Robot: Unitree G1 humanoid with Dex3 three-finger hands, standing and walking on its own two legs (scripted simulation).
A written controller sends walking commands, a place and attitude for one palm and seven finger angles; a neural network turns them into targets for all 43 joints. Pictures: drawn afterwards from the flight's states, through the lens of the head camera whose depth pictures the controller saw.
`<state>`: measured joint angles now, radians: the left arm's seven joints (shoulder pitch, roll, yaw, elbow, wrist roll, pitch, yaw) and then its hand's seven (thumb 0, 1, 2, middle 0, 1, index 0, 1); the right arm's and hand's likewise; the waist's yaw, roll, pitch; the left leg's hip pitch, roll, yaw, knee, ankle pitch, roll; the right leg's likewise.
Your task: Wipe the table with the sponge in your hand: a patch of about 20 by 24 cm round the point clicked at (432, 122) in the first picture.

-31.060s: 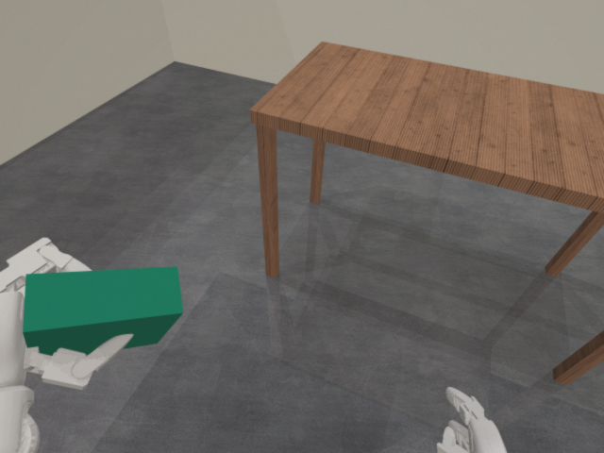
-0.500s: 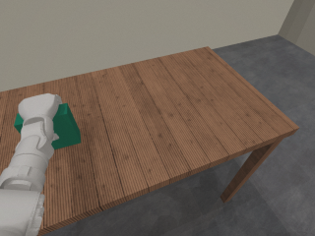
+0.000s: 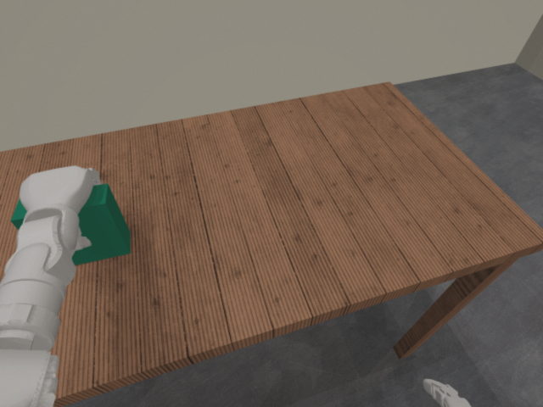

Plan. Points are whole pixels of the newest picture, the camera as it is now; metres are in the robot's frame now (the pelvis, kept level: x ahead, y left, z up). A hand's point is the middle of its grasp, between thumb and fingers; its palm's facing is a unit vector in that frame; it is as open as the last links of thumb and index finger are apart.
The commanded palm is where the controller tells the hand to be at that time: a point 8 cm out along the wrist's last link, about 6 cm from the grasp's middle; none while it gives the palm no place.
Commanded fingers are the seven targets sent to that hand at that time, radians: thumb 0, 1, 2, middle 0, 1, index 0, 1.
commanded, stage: wipe back along the first lane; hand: left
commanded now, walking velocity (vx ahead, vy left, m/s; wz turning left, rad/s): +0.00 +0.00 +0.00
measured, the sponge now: (83, 236) +0.36 +0.34 +0.02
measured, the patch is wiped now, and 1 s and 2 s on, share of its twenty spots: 1.00 1.00 1.00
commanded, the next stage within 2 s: lift the sponge slowly off the table in 1.54 s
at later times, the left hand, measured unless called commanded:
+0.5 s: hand (69, 239) +0.32 +0.33 +0.07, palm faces -0.03 -0.03 -1.00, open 9.0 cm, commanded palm +0.29 +0.32 +0.10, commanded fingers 0.00 0.10 1.30 -1.20 -1.60 -1.20 -1.60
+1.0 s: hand (67, 264) +0.28 +0.31 +0.07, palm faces -0.02 -0.04 -1.00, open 9.0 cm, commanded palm +0.24 +0.30 +0.10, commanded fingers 0.00 0.10 1.30 -1.20 -1.60 -1.20 -1.60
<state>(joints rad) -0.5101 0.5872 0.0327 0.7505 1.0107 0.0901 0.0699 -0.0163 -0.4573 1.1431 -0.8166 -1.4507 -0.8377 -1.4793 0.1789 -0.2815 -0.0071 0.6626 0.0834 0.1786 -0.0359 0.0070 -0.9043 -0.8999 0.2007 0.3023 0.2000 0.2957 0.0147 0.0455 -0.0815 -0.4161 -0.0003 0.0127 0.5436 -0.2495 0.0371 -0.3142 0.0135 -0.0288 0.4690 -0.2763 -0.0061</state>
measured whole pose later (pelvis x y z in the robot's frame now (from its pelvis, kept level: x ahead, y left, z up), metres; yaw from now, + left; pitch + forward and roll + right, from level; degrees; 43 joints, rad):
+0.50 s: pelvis +0.00 +0.00 +0.00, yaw +0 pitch +4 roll -1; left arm -0.23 0.56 0.03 0.43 0.95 0.19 0.09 -0.02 -0.42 1.12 -0.78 -1.48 -0.80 -1.52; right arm 0.16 -0.29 -0.01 0.64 0.09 0.18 -0.02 0.01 -0.91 -0.90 0.20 0.30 0.20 0.30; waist 0.03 0.07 -0.08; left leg -0.36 0.00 0.02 0.54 -0.26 0.03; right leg -0.26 0.01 -0.02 0.47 -0.29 -0.01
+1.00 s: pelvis +0.00 -0.01 +0.00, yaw +0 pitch +2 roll -1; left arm -0.07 0.52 0.00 0.22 0.93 0.25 0.07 0.00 -0.41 1.11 -0.78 -1.49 -0.80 -1.52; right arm 0.11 -0.28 0.02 0.62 0.08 0.16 -0.03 0.01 -0.90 -0.90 0.20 0.30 0.20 0.30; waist 0.06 0.08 -0.06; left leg -0.30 0.00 0.01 0.52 -0.26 0.03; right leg -0.20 0.01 -0.03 0.46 -0.29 -0.01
